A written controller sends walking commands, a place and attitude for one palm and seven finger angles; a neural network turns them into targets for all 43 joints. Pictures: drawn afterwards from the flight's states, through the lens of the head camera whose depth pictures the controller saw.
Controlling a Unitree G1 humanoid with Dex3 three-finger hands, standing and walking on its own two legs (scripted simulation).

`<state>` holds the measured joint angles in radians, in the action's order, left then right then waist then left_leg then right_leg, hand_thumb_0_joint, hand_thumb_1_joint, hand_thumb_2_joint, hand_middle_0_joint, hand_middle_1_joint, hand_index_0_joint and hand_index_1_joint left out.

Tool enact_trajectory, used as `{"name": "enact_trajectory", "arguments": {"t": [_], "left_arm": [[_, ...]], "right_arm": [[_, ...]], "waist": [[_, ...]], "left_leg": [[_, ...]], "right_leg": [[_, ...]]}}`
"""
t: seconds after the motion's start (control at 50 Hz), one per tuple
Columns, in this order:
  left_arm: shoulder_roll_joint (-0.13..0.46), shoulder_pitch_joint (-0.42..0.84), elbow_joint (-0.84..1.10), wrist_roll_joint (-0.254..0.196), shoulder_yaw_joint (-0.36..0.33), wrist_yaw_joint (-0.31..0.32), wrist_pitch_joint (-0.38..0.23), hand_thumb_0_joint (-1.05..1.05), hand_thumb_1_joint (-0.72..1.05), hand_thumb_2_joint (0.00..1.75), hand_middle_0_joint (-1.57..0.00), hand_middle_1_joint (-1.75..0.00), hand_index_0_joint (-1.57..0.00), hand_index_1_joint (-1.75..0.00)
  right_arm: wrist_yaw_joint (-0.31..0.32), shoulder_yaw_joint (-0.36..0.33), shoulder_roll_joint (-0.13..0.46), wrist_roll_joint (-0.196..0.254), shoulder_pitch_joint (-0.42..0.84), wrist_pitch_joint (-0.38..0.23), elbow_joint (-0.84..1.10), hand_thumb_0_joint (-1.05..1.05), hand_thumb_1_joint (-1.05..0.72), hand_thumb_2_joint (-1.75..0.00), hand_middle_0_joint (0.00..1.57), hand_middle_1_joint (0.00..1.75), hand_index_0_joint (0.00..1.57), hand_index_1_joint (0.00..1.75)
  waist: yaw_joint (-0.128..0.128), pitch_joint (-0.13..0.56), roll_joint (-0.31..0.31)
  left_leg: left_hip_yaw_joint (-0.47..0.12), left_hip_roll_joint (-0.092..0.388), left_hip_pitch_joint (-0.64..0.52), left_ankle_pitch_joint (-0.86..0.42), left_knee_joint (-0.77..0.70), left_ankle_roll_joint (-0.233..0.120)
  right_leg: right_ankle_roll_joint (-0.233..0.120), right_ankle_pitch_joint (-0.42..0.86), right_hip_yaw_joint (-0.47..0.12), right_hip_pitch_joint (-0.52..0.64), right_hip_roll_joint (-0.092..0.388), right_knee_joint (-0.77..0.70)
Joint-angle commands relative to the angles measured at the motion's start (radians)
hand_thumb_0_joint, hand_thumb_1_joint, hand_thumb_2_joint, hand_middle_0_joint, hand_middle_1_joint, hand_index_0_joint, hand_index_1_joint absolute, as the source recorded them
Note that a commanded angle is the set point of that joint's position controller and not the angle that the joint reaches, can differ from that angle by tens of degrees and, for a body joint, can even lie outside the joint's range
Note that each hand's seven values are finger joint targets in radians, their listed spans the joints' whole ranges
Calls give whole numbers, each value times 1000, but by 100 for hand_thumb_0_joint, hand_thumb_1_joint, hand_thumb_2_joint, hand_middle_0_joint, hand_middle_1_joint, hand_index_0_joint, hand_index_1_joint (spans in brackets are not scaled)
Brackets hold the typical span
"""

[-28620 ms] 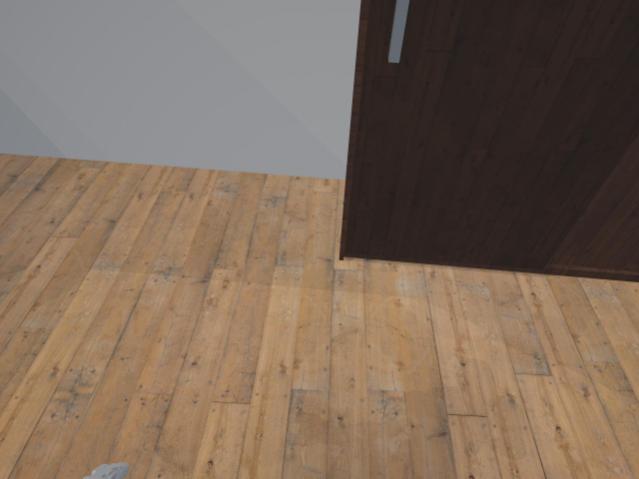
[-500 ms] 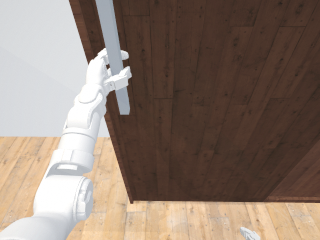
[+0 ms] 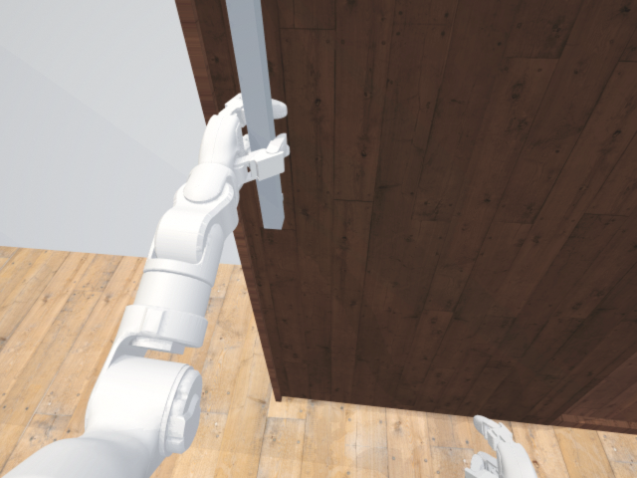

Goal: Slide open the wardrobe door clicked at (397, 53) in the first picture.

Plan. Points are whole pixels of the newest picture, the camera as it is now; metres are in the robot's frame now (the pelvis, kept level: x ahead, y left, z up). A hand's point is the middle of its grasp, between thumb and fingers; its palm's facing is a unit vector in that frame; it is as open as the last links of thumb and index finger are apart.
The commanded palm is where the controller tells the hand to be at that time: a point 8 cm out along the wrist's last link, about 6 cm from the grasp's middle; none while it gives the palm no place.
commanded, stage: tug the door sideways, standing still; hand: left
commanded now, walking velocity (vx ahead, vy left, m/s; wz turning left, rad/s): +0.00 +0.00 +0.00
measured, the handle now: (264, 114) +0.47 +0.12 +0.24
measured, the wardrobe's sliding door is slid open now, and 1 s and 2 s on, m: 0.00 0.03 0.18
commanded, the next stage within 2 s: step sideways, sliding the door along in 0.60 s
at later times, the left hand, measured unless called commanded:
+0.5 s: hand (286, 158) +0.42 +0.08 +0.22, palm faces +0.02 -1.00 -0.07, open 6.3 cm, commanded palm +0.39 +0.08 +0.22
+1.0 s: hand (304, 162) +0.42 +0.06 +0.21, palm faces +0.01 -1.00 -0.09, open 6.5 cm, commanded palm +0.41 +0.08 +0.22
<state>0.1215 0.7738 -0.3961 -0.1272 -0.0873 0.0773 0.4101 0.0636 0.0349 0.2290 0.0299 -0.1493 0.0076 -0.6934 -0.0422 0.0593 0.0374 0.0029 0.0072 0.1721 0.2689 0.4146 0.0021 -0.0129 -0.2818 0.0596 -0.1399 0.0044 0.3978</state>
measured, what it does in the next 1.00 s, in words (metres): stands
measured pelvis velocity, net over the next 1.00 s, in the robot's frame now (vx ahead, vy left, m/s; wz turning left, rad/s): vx -0.03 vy -0.03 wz -0.07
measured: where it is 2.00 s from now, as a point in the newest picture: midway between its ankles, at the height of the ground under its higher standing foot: outside the picture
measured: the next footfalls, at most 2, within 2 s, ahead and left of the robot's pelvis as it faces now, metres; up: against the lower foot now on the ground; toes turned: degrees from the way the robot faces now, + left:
right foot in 1.06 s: +0.05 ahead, -0.17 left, +0.00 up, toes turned -7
right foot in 1.50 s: +0.12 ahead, -0.37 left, +0.00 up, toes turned -2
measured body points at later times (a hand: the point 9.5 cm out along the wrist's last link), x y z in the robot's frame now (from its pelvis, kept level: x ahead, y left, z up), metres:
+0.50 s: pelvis -0.03 +0.00 +0.00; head -0.03 -0.01 +0.45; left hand +0.41 +0.13 +0.22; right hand +0.10 -0.22 -0.13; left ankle -0.04 +0.12 -0.74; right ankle -0.05 -0.11 -0.74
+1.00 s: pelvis -0.03 -0.03 -0.01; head +0.01 -0.04 +0.44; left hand +0.42 +0.11 +0.21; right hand +0.09 -0.26 -0.14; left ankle -0.04 +0.12 -0.74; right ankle -0.03 -0.14 -0.72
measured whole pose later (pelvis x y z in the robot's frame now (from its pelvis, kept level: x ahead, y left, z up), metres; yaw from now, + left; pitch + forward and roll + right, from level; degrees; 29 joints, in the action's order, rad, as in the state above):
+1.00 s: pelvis -0.03 -0.03 -0.01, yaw -4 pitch -1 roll -1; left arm 0.24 0.81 -0.54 -0.13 -0.07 0.09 -0.04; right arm 0.08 0.03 0.18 0.03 -0.21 -0.05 -0.71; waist -0.02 -0.10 0.04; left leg 0.04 0.09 0.22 0.32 0.56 0.04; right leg -0.01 -0.46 0.03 -0.37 -0.02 0.78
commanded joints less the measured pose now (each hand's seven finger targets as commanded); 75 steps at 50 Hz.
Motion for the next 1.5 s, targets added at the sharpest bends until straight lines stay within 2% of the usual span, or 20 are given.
{"name": "enact_trajectory", "arguments": {"t": [0.0,0.22,0.68,0.7,0.72,0.76,0.86,0.9,1.0,1.02,1.04,1.06,1.12,1.16,1.18,1.2,1.24,1.42,1.46,1.48], "left_arm": [[-38,617,218,-24,120,-55,-112,0,90,90,-45,-140,-45,-140],[-159,768,101,-41,225,-63,-199,0,90,90,-45,-140,-45,-140],[-150,899,-22,-52,198,-10,-291,0,90,90,-45,-140,-45,-140],[369,809,4,42,-78,22,-430,0,90,90,-45,-140,-45,-140],[231,720,-56,55,17,11,-476,0,90,90,-45,-140,-45,-140],[153,686,-17,42,73,-8,-520,0,90,90,-45,-140,-45,-140],[143,747,143,14,94,-20,-567,0,90,90,-45,-140,-45,-140],[185,728,175,13,56,-13,-568,0,90,90,-45,-140,-45,-140],[134,672,260,26,104,-18,-568,0,90,90,-45,-140,-45,-140],[130,666,283,36,119,-18,-560,0,90,90,-45,-140,-45,-140],[148,665,318,48,117,-15,-555,0,90,90,-45,-140,-45,-140],[140,608,298,51,120,-11,-541,0,90,90,-45,-140,-45,-140],[90,655,409,52,166,-10,-546,0,90,90,-45,-140,-45,-140],[14,681,471,50,246,-13,-577,0,90,90,-45,-140,-45,-140],[-39,665,496,31,289,-24,-594,0,90,90,-45,-140,-45,-140],[-64,685,506,30,314,-35,-602,0,90,90,-45,-140,-45,-140],[-40,731,512,40,279,-47,-595,0,90,90,-45,-140,-45,-140],[6,506,592,57,269,-45,-574,0,90,90,-45,-140,-45,-140],[49,436,626,73,242,-38,-573,0,90,90,-45,-140,-45,-140],[98,400,657,82,222,-33,-572,0,90,90,-45,-140,-45,-140]], "right_arm": [[7,-32,98,-4,45,-45,120,0,-90,-90,20,30,20,30],[-11,-24,91,1,29,-92,90,0,-90,-90,20,30,20,30],[-28,-29,106,3,-27,-162,39,0,-90,-90,20,30,20,30],[5,-56,160,2,-65,-142,44,0,-90,-90,20,30,20,30],[13,-53,132,-5,-42,-128,39,0,-90,-90,20,30,20,30],[24,-56,122,-2,-27,-126,65,0,-90,-90,20,30,20,30],[38,-55,92,-9,22,-112,111,0,-90,-90,20,30,20,30],[33,-57,101,-9,33,-97,108,0,-90,-90,20,30,20,30],[30,-54,103,15,56,-92,148,0,-90,-90,20,30,20,30],[33,-53,92,22,62,-92,157,0,-90,-90,20,30,20,30],[39,-49,65,21,97,-92,174,0,-90,-90,20,30,20,30],[47,-45,70,19,137,-103,169,0,-90,-90,20,30,20,30],[39,-45,59,3,86,-121,110,0,-90,-90,20,30,20,30],[39,-46,64,-4,75,-127,100,0,-90,-90,20,30,20,30],[28,-67,104,-12,79,-119,133,0,-90,-90,20,30,20,30],[-4,-61,91,-2,83,-108,130,0,-90,-90,20,30,20,30],[-29,-90,102,13,123,-92,145,0,-90,-90,20,30,20,30],[-31,-95,102,19,118,-114,206,0,-90,-90,20,30,20,30],[-27,-90,88,34,130,-126,216,0,-90,-90,20,30,20,30],[-23,-83,54,40,134,-127,217,0,-90,-90,20,30,20,30]], "waist": [[88,360,-76],[114,356,-15],[117,361,-31],[70,285,-105],[79,260,-138],[84,271,-86],[95,239,148],[80,203,99],[67,271,101],[65,291,-50],[58,283,-261],[29,235,-288],[59,193,-160],[127,274,-1],[108,300,285],[86,345,259],[74,293,51],[79,264,275],[67,266,163],[63,279,-23]], "left_leg": [[-11,5,-255,-634,62,-29],[-43,7,-266,-504,73,-20],[-52,5,-205,-364,61,-13],[-30,78,-88,-311,89,-68],[-22,76,-76,-259,77,-68],[-52,119,-119,-233,65,-74],[-422,402,-357,-280,-44,-243],[-379,433,-343,-403,-3,-251],[-1,249,-95,-339,220,-101],[96,154,48,-194,346,-54],[108,42,239,114,484,-12],[28,-14,344,335,608,-10],[10,64,199,245,414,-11],[-26,166,-241,-255,-24,-36],[-380,421,-498,-769,10,-136],[-493,544,-538,-924,55,-206],[-319,536,-440,-688,85,-231],[7,330,-294,-777,201,-65],[69,244,-206,-636,320,-30],[108,163,-74,-458,423,-26]], "right_leg": [[-14,617,-18,17,-11,35],[-22,475,-14,-80,-15,41],[-22,363,-14,-119,-17,52],[28,256,-60,-113,32,26],[28,246,-52,-73,44,32],[23,208,-34,-100,38,97],[8,-253,-88,-474,-10,539],[-4,-262,-128,-471,34,509],[-13,64,9,26,2,84],[-48,165,-94,151,95,11],[-126,293,-341,234,261,-47],[-211,405,-443,225,352,-49],[-183,587,-221,122,281,119],[-45,528,-8,-156,161,455],[27,-28,6,-514,17,676],[5,-267,-129,-557,47,817],[-3,-219,-194,-537,105,784],[47,34,57,-161,-2,262],[41,417,38,-24,27,114],[1,865,-54,75,144,91]]}}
